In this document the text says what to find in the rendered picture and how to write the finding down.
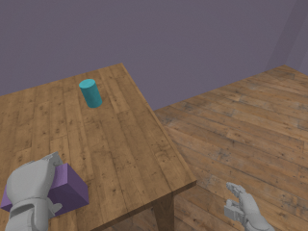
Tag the right robot hand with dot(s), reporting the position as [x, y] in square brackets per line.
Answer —
[247, 204]

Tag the left robot forearm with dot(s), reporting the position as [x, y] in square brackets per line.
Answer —
[31, 214]

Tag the right robot forearm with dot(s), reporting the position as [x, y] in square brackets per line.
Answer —
[256, 222]

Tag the left robot hand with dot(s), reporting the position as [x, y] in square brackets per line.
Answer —
[34, 180]

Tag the sponge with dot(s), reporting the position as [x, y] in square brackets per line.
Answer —
[67, 188]

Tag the table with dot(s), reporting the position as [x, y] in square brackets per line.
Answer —
[119, 149]

